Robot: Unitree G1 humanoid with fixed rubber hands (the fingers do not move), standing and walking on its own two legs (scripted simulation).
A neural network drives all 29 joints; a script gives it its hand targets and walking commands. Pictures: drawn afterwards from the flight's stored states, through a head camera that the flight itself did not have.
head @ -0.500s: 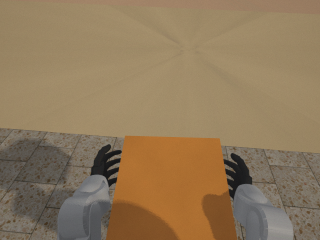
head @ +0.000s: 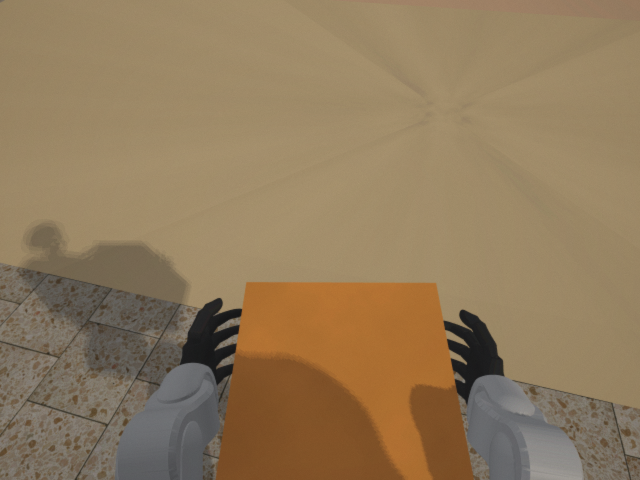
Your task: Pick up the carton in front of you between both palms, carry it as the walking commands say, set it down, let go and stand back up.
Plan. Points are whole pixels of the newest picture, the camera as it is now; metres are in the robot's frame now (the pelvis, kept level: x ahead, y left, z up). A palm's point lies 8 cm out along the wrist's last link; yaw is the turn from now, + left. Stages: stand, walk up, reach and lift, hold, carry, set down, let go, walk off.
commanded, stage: carry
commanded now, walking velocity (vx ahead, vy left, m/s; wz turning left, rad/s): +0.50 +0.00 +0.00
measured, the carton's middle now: (339, 408) +0.22 +0.01 -0.01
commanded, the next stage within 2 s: none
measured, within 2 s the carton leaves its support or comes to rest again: neither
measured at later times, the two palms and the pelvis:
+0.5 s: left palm (253, 155) +0.60 +0.18 +0.08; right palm (431, 173) +0.56 -0.12 +0.09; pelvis +0.35 +0.05 +0.00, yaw -5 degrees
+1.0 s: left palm (301, 42) +0.97 +0.13 +0.13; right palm (435, 50) +0.97 -0.18 +0.12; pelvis +0.68 -0.02 +0.00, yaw -2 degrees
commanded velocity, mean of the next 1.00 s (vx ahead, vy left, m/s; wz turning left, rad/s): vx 0.50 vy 0.00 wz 0.00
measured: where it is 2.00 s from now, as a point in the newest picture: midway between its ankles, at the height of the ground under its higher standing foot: (349, 208)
